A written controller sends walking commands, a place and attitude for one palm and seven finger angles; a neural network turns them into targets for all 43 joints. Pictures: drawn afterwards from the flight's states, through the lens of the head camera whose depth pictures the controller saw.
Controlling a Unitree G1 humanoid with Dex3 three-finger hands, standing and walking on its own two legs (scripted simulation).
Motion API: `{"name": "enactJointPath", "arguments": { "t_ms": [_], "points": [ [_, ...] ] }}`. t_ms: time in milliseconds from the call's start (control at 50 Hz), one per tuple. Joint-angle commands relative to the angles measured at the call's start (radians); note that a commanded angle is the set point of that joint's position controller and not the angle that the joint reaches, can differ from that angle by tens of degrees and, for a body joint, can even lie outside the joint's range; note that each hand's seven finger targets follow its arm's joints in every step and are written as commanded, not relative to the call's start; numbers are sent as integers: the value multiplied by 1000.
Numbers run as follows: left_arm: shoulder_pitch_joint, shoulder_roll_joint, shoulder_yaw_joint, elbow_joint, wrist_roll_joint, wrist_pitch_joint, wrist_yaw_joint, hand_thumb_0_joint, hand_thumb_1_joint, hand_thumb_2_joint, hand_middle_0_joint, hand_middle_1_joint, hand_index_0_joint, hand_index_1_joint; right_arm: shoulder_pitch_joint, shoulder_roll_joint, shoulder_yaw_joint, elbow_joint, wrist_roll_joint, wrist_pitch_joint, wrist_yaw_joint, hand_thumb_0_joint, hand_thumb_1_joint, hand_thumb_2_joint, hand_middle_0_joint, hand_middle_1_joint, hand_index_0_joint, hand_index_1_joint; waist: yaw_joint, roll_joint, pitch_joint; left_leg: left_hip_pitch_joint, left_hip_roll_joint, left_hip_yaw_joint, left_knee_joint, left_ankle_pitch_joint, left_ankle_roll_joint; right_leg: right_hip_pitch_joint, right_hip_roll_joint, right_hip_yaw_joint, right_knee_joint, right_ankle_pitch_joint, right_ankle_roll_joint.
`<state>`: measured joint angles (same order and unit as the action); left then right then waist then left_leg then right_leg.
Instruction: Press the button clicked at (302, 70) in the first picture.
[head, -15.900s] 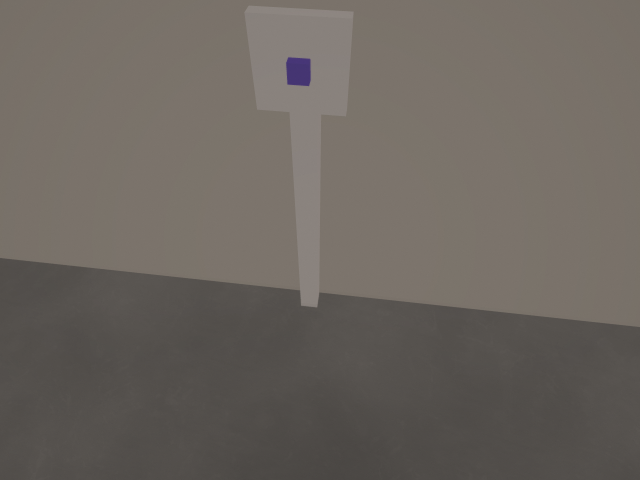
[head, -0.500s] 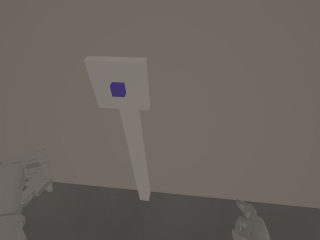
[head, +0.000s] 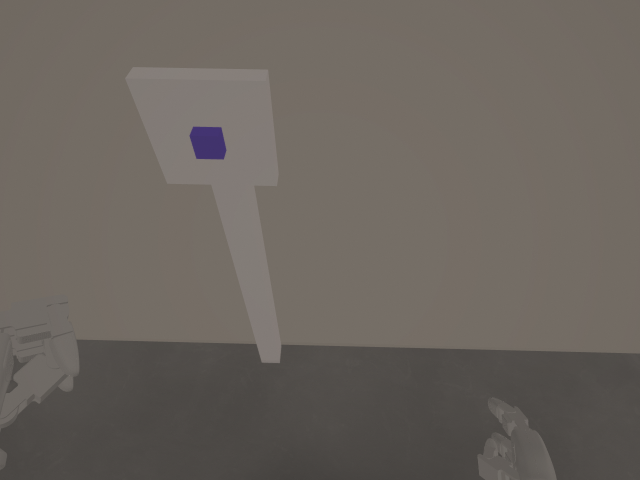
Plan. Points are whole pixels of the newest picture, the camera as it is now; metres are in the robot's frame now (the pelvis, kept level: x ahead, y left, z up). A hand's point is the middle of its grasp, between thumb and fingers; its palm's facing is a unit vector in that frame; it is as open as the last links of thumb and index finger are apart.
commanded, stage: step back with the hand held close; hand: left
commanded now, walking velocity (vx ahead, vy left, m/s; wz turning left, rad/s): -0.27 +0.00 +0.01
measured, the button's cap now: (209, 141) +0.53 +0.19 +0.13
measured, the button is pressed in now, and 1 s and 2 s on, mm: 0 0 0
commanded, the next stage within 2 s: stop stepping back and stand still in 0.80 s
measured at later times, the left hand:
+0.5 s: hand out of the picture +0.12 +0.26 +0.16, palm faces +0.40 -0.81 -0.43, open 3.1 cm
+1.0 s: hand out of the picture +0.00 +0.24 +0.18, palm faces +0.35 -0.83 -0.43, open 3.0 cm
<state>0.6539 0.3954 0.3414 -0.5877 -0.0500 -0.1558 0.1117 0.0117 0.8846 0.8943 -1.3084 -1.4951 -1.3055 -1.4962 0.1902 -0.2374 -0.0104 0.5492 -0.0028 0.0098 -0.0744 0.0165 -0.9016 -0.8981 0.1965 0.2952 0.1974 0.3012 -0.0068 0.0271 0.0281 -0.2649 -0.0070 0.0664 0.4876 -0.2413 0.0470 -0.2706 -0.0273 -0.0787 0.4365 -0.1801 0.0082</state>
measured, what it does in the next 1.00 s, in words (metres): walks backwards: right foot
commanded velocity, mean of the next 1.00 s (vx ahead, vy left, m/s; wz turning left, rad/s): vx -0.26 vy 0.01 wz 0.00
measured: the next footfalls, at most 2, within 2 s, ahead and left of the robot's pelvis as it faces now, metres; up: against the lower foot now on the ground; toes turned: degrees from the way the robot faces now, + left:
right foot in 0.74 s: -0.22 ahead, -0.11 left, +0.00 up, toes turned -2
left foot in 1.50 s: -0.16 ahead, +0.16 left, +0.00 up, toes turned +0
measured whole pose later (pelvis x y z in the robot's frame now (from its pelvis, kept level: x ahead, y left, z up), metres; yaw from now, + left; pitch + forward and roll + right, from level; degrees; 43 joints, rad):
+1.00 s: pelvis -0.16 +0.01 -0.02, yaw -2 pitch -1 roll -3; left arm 0.69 0.46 0.41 -0.65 -0.08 -0.27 0.12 0.01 0.88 0.89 -1.31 -1.50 -1.31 -1.50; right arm 0.25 -0.22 0.01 0.63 0.00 -0.06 -0.08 0.02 -0.90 -0.90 0.20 0.30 0.20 0.30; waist -0.01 0.02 -0.09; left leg -0.48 0.01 -0.02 0.67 -0.20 -0.01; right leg -0.07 0.06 -0.03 0.54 -0.44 -0.01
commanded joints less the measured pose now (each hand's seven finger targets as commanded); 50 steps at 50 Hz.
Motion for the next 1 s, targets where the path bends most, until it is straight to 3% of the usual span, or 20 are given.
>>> {"name": "enactJointPath", "arguments": {
  "t_ms": [0, 80, 180, 260, 300, 320, 360, 400, 420, 480, 580, 620, 680, 720, 760, 780, 820, 900, 940, 980],
  "points": [
    [14, 143, 152, -194, -2, -70, 35, 0, 900, 900, -1300, -1500, -1300, -1500, -105, -105, -42, -174, 5, -58, -16, 0, -900, -900, 200, 300, 200, 300, 21, 24, -183, -39, 106, -151, -73, 341, -8, 130, -39, 87, 50, 265, -11],
    [-16, 130, 140, -191, 14, -79, 34, 0, 900, 900, -1300, -1500, -1300, -1500, -104, -120, -45, -176, 1, -73, -19, 0, -900, -900, 200, 300, 200, 300, 25, 84, -142, -198, 150, -187, -147, 144, 25, 180, -10, 89, 133, 139, -3],
    [-79, 132, 140, -189, 34, -92, 42, 0, 900, 900, -1300, -1500, -1300, -1500, -90, -121, -43, -181, 3, -90, -19, 0, -900, -900, 200, 300, 200, 300, 10, -10, -71, -373, 124, -181, -127, -271, 46, 167, -46, 173, 90, -16, -15],
    [-111, 145, 127, -224, 33, -109, 60, 0, 900, 900, -1300, -1500, -1300, -1500, -47, -103, -39, -159, 1, -100, -15, 0, -900, -900, 200, 300, 200, 300, -1, -160, -84, -90, 22, -111, 195, -228, -7, -194, -190, 296, -158, -338, -91],
    [-113, 149, 123, -241, 31, -112, 74, 0, 900, 900, -1300, -1500, -1300, -1500, -48, -89, -28, -145, -8, -99, -16, 0, -900, -900, 200, 300, 200, 300, -3, -158, -106, 13, 23, -108, 227, -172, -15, -274, -219, 256, -166, -336, -103],
    [-103, 148, 126, -244, 30, -114, 79, 0, 900, 900, -1300, -1500, -1300, -1500, -51, -91, -24, -144, -9, -101, -19, 0, -900, -900, 200, 300, 200, 300, -5, -136, -118, 12, 30, -112, 161, -149, -11, -249, -196, 223, -126, -292, -89],
    [-95, 146, 134, -265, 29, -126, 84, 0, 900, 900, -1300, -1500, -1300, -1500, -66, -110, -24, -151, -9, -108, -29, 0, -900, -900, 200, 300, 200, 300, -4, 43, -94, -94, 99, -220, -35, -217, 14, -178, -89, 148, 22, -265, -42],
    [-90, 144, 165, -283, 57, -143, 82, 0, 900, 900, -1300, -1500, -1300, -1500, -87, -128, -30, -161, -17, -130, -35, 0, -900, -900, 200, 300, 200, 300, 7, 299, -99, -455, 304, -483, -385, -537, 88, 142, 69, 76, 443, -170, 14],
    [-108, 157, 175, -271, 71, -145, 82, 0, 900, 900, -1300, -1500, -1300, -1500, -77, -112, -33, -152, -23, -137, -33, 0, -900, -900, 200, 300, 200, 300, 1, 270, -86, -528, 343, -513, -429, -550, 115, 171, 79, 110, 607, -189, 14],
    [-111, 166, 181, -277, 58, -152, 78, 0, 900, 900, -1300, -1500, -1300, -1500, -84, -97, -45, -153, -18, -154, -21, 0, -900, -900, 200, 300, 200, 300, 11, 105, -107, -344, 301, -405, -286, -241, 115, 52, 69, 126, 572, -255, 6],
    [-5, 95, 88, -248, 21, -145, 54, 0, 900, 900, -1300, -1500, -1300, -1500, -50, -87, -35, -84, -24, -186, 7, 0, -900, -900, 200, 300, 200, 300, 5, 198, -153, 11, 209, -312, -313, -45, 27, -31, 89, 41, 167, -347, -11],
    [-30, 118, 88, -263, 10, -147, 47, 0, 900, 900, -1300, -1500, -1300, -1500, -43, -97, -29, -56, -28, -189, 14, 0, -900, -900, 200, 300, 200, 300, 14, 218, -213, 128, 188, -275, -276, 205, -20, 2, 100, 29, -8, -279, -21],
    [-22, 190, 128, -290, -3, -164, 29, 0, 900, 900, -1300, -1500, -1300, -1500, -42, -95, -27, -44, -32, -162, 21, 0, -900, -900, 200, 300, 200, 300, 28, 140, -326, 299, 166, -199, -123, 589, -55, 17, 63, 60, -142, -33, -38],
    [-36, 235, 179, -312, -22, -182, 23, 0, 900, 900, -1300, -1500, -1300, -1500, -79, -85, -20, -65, -24, -146, 15, 0, -900, -900, 200, 300, 200, 300, 29, 48, -345, 334, 130, -139, -35, 506, -28, -33, 6, 92, -122, 123, -34],
    [-25, 264, 231, -313, -37, -192, 25, 0, 900, 900, -1300, -1500, -1300, -1500, -116, -91, -22, -85, -25, -148, 5, 0, -900, -900, 200, 300, 200, 300, 33, 49, -334, 281, 119, -113, -51, 350, -35, -56, -19, 79, -89, 60, -33],
    [-22, 260, 242, -332, -48, -189, 29, 0, 900, 900, -1300, -1500, -1300, -1500, -95, -79, -27, -83, -14, -138, 7, 0, -900, -900, 200, 300, 200, 300, 32, 16, -382, 322, 108, -100, -23, 429, -37, -49, -25, 83, -77, 113, -29],
    [16, 241, 237, -291, -58, -183, 26, 0, 900, 900, -1300, -1500, -1300, -1500, -110, -80, -30, -101, 15, -136, 3, 0, -900, -900, 200, 300, 200, 300, 18, -95, -335, 354, 82, -81, 85, 298, -36, -158, -79, 95, -99, 177, -18],
    [21, 197, 183, -162, -58, -154, 29, 0, 900, 900, -1300, -1500, -1300, -1500, -130, -80, -28, -83, 12, -128, -18, 0, -900, -900, 200, 300, 200, 300, -12, -95, -52, 236, 29, -104, 289, 19, -77, -441, -202, 167, -218, -240, -120],
    [-50, 177, 151, -93, -34, -110, 38, 0, 900, 900, -1300, -1500, -1300, -1500, -124, -81, -26, -69, 3, -114, -27, 0, -900, -900, 200, 300, 200, 300, -22, -121, 49, 163, 35, -124, 333, -6, -72, -474, -204, 165, -241, -371, -135],
    [-205, 155, 96, -73, -11, -86, 41, 0, 900, 900, -1300, -1500, -1300, -1500, -131, -96, -19, -71, 4, -123, -42, 0, -900, -900, 200, 300, 200, 300, -27, -147, 152, 76, 46, -130, 270, -28, -56, -443, -184, 147, -236, -396, -107]
  ]
}}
